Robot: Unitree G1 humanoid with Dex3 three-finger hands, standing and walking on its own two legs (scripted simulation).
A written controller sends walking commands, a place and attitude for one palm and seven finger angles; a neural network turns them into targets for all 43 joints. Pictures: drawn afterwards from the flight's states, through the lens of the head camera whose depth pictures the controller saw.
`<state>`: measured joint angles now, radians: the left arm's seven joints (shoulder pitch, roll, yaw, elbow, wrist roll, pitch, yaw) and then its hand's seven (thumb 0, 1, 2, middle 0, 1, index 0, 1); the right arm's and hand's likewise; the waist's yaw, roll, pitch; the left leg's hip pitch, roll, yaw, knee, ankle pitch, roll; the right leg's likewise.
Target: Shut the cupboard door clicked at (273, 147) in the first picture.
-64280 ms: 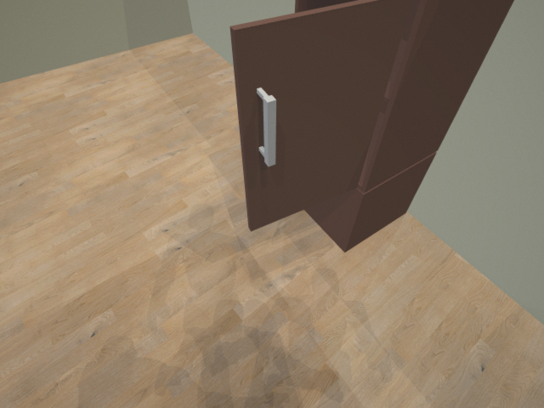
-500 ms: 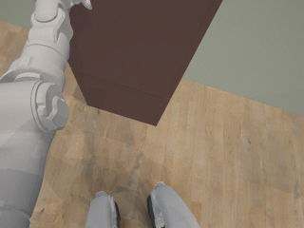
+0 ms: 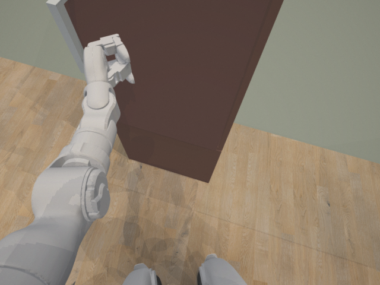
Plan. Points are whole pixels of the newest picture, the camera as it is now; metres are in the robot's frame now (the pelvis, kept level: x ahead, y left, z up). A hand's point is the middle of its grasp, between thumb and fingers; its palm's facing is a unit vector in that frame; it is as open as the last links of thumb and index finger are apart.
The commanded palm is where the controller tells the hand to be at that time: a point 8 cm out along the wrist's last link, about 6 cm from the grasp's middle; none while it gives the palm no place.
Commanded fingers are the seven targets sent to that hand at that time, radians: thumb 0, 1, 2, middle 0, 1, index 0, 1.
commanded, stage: pull the fist back off the door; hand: left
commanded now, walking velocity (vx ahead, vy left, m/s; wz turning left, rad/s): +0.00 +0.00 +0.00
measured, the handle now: (77, 35) +0.64 +0.15 +0.10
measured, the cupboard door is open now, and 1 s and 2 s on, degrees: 0 0 0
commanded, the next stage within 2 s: draw the hand back to the body in 0.24 s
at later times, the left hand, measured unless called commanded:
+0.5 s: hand (121, 83) +0.48 +0.06 +0.12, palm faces +0.03 -1.00 -0.01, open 3.1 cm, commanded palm +0.43 +0.12 +0.12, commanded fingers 0.00 0.90 0.90 -1.30 -1.50 -1.30 -1.50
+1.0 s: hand (51, 161) +0.32 +0.14 +0.16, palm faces +0.07 -0.98 -0.17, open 3.1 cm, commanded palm +0.28 +0.20 +0.18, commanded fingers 0.00 0.90 0.90 -0.94 -1.11 -0.94 -1.11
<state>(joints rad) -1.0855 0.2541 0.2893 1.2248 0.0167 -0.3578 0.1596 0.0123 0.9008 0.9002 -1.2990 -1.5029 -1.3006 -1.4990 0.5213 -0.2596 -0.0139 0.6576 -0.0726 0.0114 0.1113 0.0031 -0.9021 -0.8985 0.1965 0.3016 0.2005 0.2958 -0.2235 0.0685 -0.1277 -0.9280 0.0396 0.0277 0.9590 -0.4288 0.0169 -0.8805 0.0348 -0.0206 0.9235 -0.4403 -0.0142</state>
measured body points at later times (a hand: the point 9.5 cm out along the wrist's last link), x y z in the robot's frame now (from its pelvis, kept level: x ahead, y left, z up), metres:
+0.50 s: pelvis +0.00 -0.01 +0.01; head +0.07 -0.02 +0.45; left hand +0.47 +0.12 +0.12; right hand +0.06 -0.26 -0.12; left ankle +0.00 +0.11 -0.68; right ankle -0.01 -0.11 -0.68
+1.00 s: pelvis +0.00 -0.01 +0.05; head -0.01 -0.03 +0.50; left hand +0.31 +0.20 +0.17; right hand +0.17 -0.24 -0.04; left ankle +0.00 +0.11 -0.68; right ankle -0.01 -0.11 -0.68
